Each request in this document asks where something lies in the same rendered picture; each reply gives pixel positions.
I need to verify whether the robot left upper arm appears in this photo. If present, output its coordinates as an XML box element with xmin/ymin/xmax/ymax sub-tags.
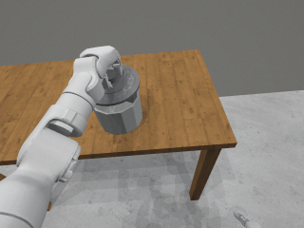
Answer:
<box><xmin>0</xmin><ymin>127</ymin><xmax>82</xmax><ymax>228</ymax></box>

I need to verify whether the left robot hand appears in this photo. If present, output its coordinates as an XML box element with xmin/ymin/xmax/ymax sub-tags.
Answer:
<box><xmin>79</xmin><ymin>46</ymin><xmax>123</xmax><ymax>89</ymax></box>

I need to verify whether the lid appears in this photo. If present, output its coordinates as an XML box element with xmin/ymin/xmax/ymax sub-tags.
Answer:
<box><xmin>96</xmin><ymin>64</ymin><xmax>141</xmax><ymax>106</ymax></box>

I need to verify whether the table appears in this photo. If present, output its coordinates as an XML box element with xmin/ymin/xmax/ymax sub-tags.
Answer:
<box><xmin>0</xmin><ymin>49</ymin><xmax>238</xmax><ymax>211</ymax></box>

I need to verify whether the pot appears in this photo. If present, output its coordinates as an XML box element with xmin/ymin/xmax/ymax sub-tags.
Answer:
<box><xmin>93</xmin><ymin>90</ymin><xmax>143</xmax><ymax>135</ymax></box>

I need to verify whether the knob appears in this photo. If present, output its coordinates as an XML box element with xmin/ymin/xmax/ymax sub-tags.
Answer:
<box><xmin>106</xmin><ymin>69</ymin><xmax>118</xmax><ymax>84</ymax></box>

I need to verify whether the robot left forearm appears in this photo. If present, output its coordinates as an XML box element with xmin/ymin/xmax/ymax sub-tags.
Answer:
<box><xmin>16</xmin><ymin>52</ymin><xmax>107</xmax><ymax>167</ymax></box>

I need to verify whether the right robot hand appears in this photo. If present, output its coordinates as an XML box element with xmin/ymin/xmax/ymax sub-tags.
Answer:
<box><xmin>233</xmin><ymin>210</ymin><xmax>261</xmax><ymax>228</ymax></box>

